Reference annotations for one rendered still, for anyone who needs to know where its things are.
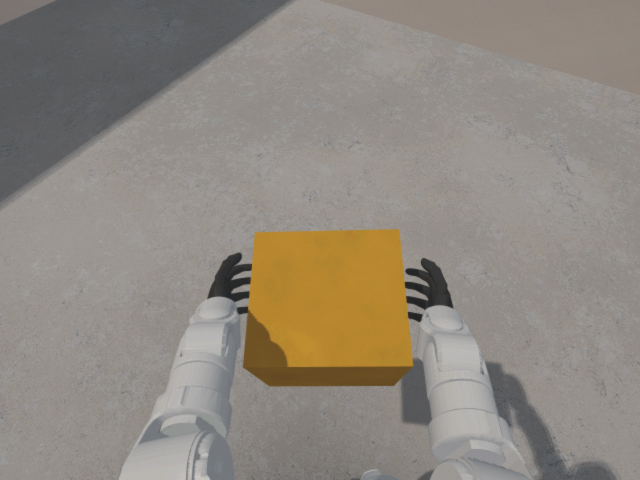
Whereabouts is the right robot upper arm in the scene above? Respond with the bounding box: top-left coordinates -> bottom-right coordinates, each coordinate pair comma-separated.
430,457 -> 531,480

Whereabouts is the left robot upper arm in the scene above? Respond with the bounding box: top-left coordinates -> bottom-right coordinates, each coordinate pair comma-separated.
120,430 -> 235,480

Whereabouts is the robot right forearm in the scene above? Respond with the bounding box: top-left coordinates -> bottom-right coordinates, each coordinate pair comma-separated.
416,305 -> 534,480

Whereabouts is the robot left forearm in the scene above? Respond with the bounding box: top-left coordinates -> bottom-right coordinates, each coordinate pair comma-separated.
119,297 -> 241,480

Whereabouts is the robot left hand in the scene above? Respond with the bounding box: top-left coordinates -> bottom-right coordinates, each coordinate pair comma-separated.
207,253 -> 252,315

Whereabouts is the carton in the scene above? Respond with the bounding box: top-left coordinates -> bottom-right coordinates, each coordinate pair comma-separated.
243,229 -> 413,386

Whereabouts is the robot right hand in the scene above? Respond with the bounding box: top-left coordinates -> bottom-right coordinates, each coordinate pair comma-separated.
405,258 -> 453,322

